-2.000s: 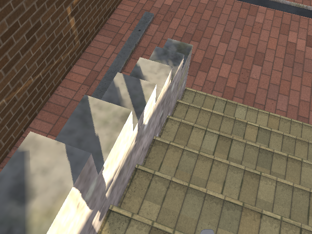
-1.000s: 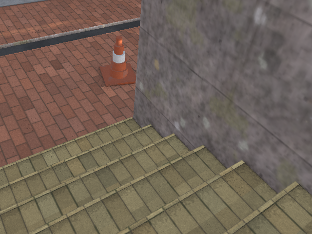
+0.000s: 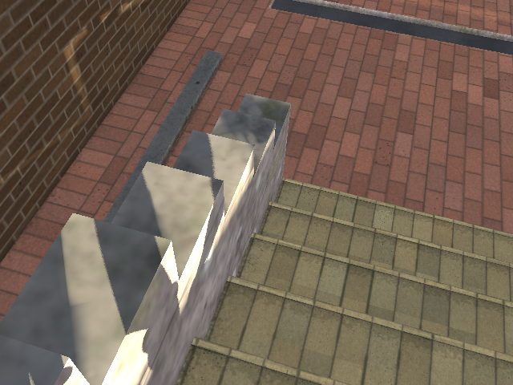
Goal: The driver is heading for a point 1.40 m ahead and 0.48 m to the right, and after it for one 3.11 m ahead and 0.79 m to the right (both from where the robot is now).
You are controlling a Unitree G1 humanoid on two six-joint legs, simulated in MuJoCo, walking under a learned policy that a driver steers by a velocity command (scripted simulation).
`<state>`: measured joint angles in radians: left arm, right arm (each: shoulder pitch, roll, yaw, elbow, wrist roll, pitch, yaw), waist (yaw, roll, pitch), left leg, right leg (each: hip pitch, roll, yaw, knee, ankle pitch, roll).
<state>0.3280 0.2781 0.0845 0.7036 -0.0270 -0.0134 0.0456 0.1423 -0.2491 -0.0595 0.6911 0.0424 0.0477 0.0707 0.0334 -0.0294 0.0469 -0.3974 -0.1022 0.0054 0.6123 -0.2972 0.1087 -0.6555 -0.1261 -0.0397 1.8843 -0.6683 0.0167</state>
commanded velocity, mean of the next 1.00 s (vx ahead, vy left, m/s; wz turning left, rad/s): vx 0.33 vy -0.05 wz -0.50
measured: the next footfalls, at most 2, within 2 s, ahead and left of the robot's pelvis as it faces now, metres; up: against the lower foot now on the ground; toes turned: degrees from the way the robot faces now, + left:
right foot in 0.52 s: +0.10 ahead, -0.22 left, +0.00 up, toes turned -7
left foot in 1.14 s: +0.38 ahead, -0.22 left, -0.17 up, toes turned -42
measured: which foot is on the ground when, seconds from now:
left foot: down 0.00-0.52, up 0.54-1.00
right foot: up 0.00-0.50, down 0.52-1.00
